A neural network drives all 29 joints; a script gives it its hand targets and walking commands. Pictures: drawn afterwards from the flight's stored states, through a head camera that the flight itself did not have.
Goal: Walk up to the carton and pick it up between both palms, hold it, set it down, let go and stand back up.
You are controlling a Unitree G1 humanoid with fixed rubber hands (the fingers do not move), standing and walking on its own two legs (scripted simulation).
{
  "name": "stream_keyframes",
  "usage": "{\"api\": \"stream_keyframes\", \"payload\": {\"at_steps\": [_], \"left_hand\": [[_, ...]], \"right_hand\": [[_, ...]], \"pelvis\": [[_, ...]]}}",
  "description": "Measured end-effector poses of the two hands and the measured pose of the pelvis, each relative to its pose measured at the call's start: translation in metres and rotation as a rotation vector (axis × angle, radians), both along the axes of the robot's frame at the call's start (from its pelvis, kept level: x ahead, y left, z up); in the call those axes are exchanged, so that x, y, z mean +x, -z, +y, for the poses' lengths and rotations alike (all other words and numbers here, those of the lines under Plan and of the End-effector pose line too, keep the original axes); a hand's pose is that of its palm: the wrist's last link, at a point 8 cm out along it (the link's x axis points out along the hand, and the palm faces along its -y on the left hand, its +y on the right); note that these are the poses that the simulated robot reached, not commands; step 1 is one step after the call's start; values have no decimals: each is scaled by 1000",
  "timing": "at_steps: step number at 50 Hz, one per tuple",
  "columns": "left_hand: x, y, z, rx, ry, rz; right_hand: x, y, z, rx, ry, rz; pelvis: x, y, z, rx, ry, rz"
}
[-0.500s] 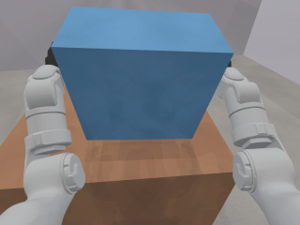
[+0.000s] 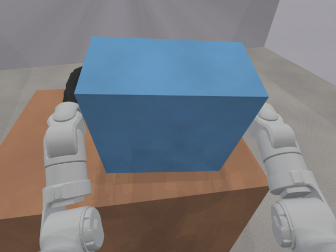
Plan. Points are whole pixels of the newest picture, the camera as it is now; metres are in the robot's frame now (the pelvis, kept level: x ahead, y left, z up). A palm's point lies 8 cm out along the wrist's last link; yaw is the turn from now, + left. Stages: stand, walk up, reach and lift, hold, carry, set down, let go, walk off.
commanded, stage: set down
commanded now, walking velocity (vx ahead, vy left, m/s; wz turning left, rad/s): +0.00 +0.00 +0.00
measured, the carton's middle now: (166, 115) +0.37 -0.01 +0.19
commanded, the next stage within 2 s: none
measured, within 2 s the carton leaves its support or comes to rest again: neither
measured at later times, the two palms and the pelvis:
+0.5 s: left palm (73, 109) +0.38 +0.20 +0.20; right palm (245, 111) +0.36 -0.20 +0.20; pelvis -0.01 +0.00 +0.00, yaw +1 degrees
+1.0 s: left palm (76, 122) +0.39 +0.21 +0.16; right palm (237, 119) +0.38 -0.19 +0.16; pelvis +0.00 +0.00 +0.00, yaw +0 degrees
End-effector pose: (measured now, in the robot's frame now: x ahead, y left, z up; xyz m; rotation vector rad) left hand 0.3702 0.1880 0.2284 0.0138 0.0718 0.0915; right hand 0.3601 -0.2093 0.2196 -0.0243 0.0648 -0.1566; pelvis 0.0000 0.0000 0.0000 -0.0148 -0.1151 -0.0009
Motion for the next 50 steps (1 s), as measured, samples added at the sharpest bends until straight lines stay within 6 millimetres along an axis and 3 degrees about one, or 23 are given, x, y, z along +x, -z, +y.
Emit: {"api": "stream_keyframes", "payload": {"at_steps": [15, 34, 50], "left_hand": [[-2, 12, 20, -33, -21, 24], [20, 36, 1, 15, 42, 61], [20, 67, 18, -14, 15, 100]], "right_hand": [[6, 7, 20, -3, -16, 23], [3, 42, 2, 8, 41, 55], [15, 57, 18, -10, 18, 91]], "pelvis": [[-11, -1, -6, 7, -17, 32], [-1, -1, 4, 3, 9, 34], [5, -1, -2, 3, -9, 71]]}}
